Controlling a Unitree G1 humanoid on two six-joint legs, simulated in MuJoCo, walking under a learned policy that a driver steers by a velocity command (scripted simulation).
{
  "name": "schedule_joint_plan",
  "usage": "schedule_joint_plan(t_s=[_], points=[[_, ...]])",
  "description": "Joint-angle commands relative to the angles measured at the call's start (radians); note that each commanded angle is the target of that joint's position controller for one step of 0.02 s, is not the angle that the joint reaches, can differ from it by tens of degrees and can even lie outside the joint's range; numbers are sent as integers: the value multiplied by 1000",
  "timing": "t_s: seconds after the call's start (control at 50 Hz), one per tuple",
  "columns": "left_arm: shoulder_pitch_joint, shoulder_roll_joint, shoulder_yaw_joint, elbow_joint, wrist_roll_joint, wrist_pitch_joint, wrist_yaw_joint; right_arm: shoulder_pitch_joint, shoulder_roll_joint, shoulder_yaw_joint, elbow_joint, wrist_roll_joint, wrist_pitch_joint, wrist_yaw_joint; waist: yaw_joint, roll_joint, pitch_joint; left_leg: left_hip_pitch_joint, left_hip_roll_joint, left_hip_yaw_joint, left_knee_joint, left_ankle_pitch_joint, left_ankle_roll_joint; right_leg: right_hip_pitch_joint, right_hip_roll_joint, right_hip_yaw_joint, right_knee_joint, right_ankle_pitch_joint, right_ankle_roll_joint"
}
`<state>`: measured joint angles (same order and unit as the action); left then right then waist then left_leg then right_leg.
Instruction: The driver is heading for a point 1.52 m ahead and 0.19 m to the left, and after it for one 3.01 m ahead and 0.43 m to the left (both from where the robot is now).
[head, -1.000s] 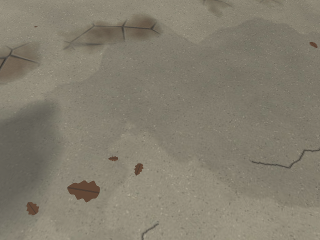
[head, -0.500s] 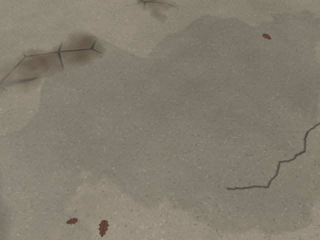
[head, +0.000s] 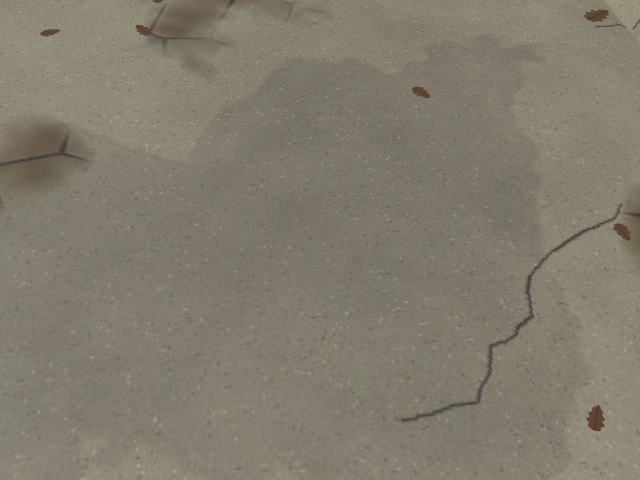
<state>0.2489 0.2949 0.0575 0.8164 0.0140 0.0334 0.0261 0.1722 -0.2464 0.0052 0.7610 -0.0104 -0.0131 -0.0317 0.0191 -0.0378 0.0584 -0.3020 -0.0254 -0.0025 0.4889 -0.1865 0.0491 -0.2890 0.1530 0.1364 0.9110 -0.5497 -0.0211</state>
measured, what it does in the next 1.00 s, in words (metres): steps on the spot: right foot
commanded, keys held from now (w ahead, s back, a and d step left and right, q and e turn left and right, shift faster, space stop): no key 1.00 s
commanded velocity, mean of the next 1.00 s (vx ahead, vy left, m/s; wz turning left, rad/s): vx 0.01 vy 0.00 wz -0.04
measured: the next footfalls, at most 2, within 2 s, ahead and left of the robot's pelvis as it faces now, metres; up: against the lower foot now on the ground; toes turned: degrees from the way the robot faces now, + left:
right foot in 0.24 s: +0.01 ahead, -0.12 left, +0.00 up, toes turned +5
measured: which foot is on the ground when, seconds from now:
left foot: down 0.00-1.00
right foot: up 0.00-0.22, down 0.24-1.00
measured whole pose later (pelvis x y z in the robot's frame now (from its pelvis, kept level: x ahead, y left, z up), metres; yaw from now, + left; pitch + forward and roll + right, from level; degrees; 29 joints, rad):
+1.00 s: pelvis +0.01 -0.02 +0.01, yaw +1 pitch -2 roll +0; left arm 0.30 0.17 -0.03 1.12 0.01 -0.01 0.04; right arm 0.27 -0.18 0.01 1.13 -0.01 0.01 -0.03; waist -0.01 0.00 0.03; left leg -0.21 -0.02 -0.03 0.39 -0.15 0.01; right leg -0.08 0.05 0.06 0.38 -0.28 -0.04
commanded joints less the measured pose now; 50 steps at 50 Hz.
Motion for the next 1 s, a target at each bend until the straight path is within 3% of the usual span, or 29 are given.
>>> schedule_joint_plan(t_s=[0.02, 0.06, 0.14, 0.18, 0.22, 0.24, 0.26, 0.28, 0.3, 0.34, 0.66, 1.0], points=[[94, 70, 11, -7, -1, 20, -11, -13, -103, -15, -45, -10, -6, -5, 25, 192, -87, 97, 228, -223, -200, 429, 139, -6, -64, 0, 38, 50, 42], [92, 54, 0, 12, -7, 24, -15, 1, -109, -15, -26, -10, -5, -3, 21, 195, -104, 114, 194, -179, -197, 389, 120, 35, -65, -41, -77, 62, 56], [32, 41, -17, 35, -10, 30, -6, 50, -139, -25, 12, -9, 3, 4, -18, 203, -100, 136, 197, -216, -204, 185, 127, 88, -94, -90, -306, 112, 46], [45, 36, -22, 60, -11, 23, -2, 39, -144, -29, 21, -7, 11, 6, -2, 192, -93, 106, 187, -223, -195, 90, 110, 146, -99, -110, -450, 225, 27], [41, 50, -27, 78, 1, 5, 2, 58, -135, -29, 34, -3, 14, 8, -2, 151, -79, 19, 176, -232, -200, -14, 50, 247, -146, -51, -578, 368, 0], [35, 78, -27, 76, 14, -6, 5, 60, -122, -27, 32, 0, 11, 12, -11, 108, -80, -20, 158, -219, -183, -62, 18, 269, -219, 27, -580, 377, -18], [-4, 101, -24, 90, 3, -11, 1, 70, -105, -27, 37, 8, 13, 17, -50, 3, -24, 21, 85, -142, -198, -101, 1, 131, -241, 55, -568, 335, -44], [-21, 59, -35, 95, 0, -21, -4, 55, -108, -27, 56, 5, 16, 17, -39, -5, -10, 104, 75, -124, -175, -53, -4, 48, -245, 62, -601, 275, -44], [-18, 45, -42, 107, -1, -30, -5, 60, -104, -29, 71, 3, 16, 18, -40, -15, -10, 153, 80, -124, -160, -11, -1, 18, -239, 57, -621, 254, -35], [-5, 50, -45, 133, -2, -38, 1, 81, -111, -33, 100, 0, 14, 21, -45, -30, -11, 178, 93, -128, -148, 39, 9, 22, -226, 46, -633, 274, -26], [64, 15, -63, 248, -7, -47, 9, 121, -69, -16, 273, 3, 13, 11, -33, 37, 5, 153, 97, -124, -163, 70, -9, 78, -224, 24, -629, 346, -44], [121, -35, -71, 302, -7, -50, 18, 152, -22, -9, 361, 3, 16, -1, -32, 33, 14, 153, 100, -116, -140, 113, -10, 90, -221, 9, -612, 407, -44]])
